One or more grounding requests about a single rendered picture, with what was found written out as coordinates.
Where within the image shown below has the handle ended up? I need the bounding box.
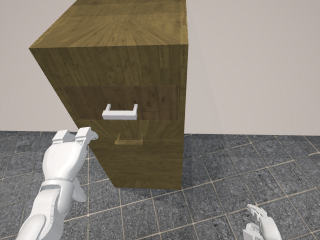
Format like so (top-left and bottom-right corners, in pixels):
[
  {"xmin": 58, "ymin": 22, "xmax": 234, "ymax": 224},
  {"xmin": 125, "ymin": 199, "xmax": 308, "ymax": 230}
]
[
  {"xmin": 102, "ymin": 104, "xmax": 138, "ymax": 120},
  {"xmin": 114, "ymin": 140, "xmax": 144, "ymax": 148}
]

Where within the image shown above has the drawer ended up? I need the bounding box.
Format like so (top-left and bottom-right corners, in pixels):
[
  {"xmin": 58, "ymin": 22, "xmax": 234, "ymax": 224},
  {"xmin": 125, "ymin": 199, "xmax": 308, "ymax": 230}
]
[{"xmin": 60, "ymin": 85, "xmax": 179, "ymax": 121}]

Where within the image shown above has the robot left forearm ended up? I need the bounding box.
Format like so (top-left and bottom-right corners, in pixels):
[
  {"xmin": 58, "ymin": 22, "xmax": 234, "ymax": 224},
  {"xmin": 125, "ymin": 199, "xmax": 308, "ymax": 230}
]
[{"xmin": 15, "ymin": 179, "xmax": 75, "ymax": 240}]

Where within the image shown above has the left robot hand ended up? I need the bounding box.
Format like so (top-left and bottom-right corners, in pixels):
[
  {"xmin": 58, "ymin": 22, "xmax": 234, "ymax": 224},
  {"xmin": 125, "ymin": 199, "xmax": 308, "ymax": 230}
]
[{"xmin": 42, "ymin": 127, "xmax": 99, "ymax": 202}]

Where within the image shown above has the right robot hand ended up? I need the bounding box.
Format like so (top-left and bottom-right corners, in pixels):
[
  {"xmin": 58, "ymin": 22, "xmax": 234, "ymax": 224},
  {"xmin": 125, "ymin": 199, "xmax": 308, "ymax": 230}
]
[{"xmin": 242, "ymin": 204, "xmax": 282, "ymax": 240}]

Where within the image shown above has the cabinet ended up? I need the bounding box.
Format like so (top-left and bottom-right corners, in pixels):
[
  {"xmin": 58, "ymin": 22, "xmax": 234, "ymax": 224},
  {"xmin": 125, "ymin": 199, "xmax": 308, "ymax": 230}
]
[{"xmin": 29, "ymin": 0, "xmax": 189, "ymax": 190}]

